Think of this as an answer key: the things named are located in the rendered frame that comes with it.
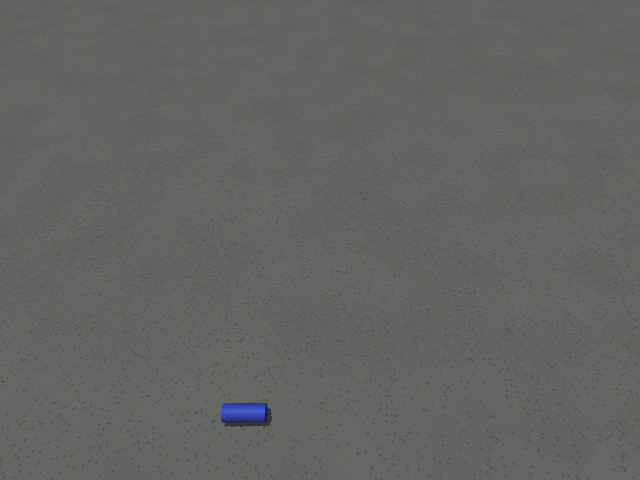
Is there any can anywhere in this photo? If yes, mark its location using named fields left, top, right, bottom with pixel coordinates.
left=221, top=403, right=267, bottom=422

